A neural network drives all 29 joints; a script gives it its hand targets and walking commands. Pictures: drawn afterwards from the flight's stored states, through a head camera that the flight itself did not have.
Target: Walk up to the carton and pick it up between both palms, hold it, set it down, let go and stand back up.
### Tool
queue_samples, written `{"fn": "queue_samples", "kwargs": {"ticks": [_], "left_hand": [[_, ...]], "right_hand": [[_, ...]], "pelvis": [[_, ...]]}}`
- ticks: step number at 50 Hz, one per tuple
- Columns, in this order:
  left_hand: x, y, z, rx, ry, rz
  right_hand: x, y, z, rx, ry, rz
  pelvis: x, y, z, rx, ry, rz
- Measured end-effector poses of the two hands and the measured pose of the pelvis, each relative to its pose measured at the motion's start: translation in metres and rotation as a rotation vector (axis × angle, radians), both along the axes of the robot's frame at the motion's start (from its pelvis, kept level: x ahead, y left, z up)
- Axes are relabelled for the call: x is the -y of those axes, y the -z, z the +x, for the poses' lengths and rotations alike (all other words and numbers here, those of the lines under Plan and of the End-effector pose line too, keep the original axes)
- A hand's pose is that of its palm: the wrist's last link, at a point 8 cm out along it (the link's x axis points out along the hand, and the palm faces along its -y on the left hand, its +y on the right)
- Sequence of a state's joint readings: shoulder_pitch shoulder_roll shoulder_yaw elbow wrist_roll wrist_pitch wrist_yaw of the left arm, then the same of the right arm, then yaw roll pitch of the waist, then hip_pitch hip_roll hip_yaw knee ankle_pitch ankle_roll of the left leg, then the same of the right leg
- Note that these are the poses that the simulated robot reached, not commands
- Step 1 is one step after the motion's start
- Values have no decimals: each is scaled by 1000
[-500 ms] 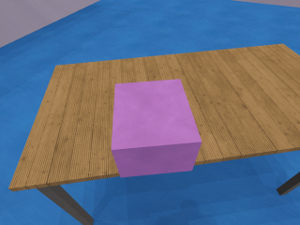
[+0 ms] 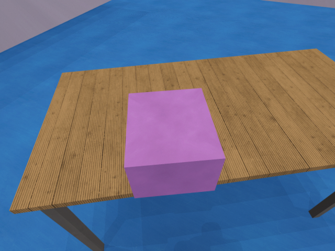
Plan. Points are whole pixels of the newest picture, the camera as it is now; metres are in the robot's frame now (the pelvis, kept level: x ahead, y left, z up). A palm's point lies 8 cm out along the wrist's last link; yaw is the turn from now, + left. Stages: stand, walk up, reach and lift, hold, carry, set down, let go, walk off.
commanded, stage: stand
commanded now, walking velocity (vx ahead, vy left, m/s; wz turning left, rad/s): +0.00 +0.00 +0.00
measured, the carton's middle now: (169, 140) +0.43 +0.01 +0.01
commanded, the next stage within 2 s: none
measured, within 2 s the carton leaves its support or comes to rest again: neither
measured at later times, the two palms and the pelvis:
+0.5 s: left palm out of the picture -0.01 +0.24 -0.14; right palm out of the picture +0.00 -0.24 -0.14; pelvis +0.00 +0.00 +0.00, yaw +1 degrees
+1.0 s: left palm out of the picture -0.02 +0.24 -0.14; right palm out of the picture +0.00 -0.24 -0.14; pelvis +0.00 +0.00 +0.00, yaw +1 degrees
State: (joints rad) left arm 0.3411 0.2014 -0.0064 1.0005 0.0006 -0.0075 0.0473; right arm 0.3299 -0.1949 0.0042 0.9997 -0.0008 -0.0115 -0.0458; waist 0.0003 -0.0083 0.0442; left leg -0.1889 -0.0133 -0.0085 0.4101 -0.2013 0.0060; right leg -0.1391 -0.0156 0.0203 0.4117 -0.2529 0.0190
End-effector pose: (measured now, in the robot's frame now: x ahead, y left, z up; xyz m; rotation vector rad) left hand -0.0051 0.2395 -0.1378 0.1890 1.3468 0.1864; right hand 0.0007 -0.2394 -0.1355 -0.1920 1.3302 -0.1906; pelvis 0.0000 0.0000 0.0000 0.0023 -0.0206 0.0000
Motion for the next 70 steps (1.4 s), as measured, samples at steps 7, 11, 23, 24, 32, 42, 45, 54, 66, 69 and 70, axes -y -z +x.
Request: {"fn": "queue_samples", "kwargs": {"ticks": [7, 11, 23, 24, 32, 42, 45, 54, 66, 69, 70], "left_hand": [[0, 0, 0, -2, -1, -1], [0, 0, 0, -2, 0, -2], [1, 1, -3, -4, -5, -5], [1, 1, -3, -5, -6, -5], [1, 2, -7, -13, -10, -7], [2, 2, -11, -20, -16, -8], [2, 3, -12, -21, -17, -9], [4, 2, -14, -23, -24, -9], [5, 2, -15, -25, -24, -7], [5, 2, -14, -24, -24, -6], [5, 2, -14, -23, -24, -6]], "right_hand": [[0, 0, -1, -3, 1, 0], [0, 0, -1, -3, 0, 0], [-2, 2, 1, 1, -6, 4], [-2, 2, 1, 0, -6, 4], [-2, 2, -1, -6, -9, 4], [-2, 2, -3, -13, -11, 5], [-2, 2, -4, -14, -12, 5], [-2, 2, -4, -16, -14, 6], [-1, 2, -5, -17, -11, 5], [-1, 2, -5, -18, -10, 5], [-1, 2, -5, -18, -10, 5]], "pelvis": [[0, 0, 0, 0, 0, 0], [0, 0, 0, 0, -2, -1], [0, 1, 1, 1, -9, -2], [0, 1, 1, 1, -9, -2], [0, 1, 0, 1, -13, -3], [0, 1, -1, 1, -17, -3], [0, 1, -1, 1, -18, -3], [1, 1, -2, 2, -18, -2], [2, 0, -3, 1, -14, -1], [2, 0, -3, 0, -14, -1], [2, 0, -3, 0, -13, -1]]}}
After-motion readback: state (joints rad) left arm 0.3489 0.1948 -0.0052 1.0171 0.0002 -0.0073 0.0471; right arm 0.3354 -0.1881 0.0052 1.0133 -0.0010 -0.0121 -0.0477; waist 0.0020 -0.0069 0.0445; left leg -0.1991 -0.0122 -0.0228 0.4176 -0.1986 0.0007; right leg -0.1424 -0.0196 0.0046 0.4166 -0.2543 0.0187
